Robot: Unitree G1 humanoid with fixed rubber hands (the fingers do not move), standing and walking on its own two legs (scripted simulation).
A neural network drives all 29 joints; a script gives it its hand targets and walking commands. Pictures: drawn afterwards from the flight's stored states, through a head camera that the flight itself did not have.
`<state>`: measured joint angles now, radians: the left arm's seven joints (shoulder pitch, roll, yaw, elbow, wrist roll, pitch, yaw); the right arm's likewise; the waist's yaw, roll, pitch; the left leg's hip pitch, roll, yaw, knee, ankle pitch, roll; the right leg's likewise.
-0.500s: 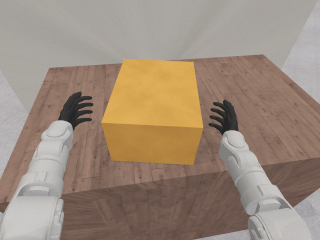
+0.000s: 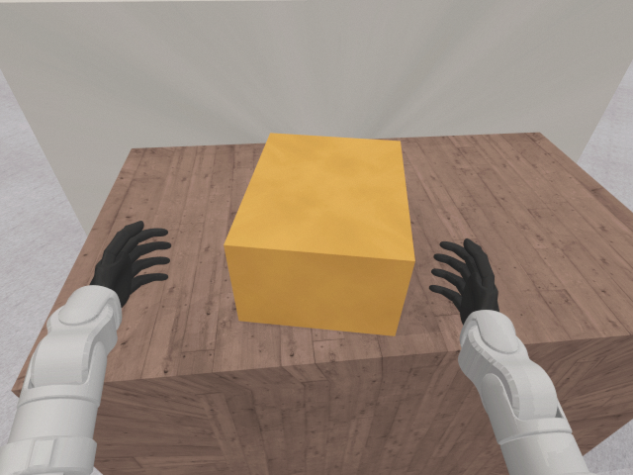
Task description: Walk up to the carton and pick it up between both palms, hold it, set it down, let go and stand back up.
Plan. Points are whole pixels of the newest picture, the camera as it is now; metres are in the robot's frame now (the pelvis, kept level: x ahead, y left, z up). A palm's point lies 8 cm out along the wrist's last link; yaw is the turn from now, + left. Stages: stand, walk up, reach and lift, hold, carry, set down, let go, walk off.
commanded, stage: set down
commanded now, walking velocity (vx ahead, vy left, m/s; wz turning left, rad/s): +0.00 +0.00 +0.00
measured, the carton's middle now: (326, 223) +0.50 -0.03 +0.07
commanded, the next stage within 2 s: none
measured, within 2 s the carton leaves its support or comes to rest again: neither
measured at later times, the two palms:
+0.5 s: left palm (83, 348) +0.26 +0.26 +0.11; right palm (491, 347) +0.23 -0.18 +0.10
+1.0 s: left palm (88, 386) +0.22 +0.25 +0.09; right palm (504, 379) +0.20 -0.19 +0.09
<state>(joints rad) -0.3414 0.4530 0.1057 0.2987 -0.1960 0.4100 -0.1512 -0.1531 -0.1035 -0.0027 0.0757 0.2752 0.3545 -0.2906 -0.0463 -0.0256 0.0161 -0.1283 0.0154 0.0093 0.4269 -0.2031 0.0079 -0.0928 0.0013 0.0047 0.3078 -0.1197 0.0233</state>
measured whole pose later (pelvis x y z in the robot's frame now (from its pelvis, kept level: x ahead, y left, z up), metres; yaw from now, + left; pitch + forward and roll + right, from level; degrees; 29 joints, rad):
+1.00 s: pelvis +0.02 -0.01 +0.00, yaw +0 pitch -7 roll -1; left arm 0.26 0.46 0.14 -0.37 -0.27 0.48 -0.14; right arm 0.44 -0.10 0.00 -0.56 0.28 0.55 -0.29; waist 0.05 -0.02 0.10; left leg -0.05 0.02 0.01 0.39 -0.22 0.01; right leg -0.03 0.00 0.00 0.31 -0.16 0.02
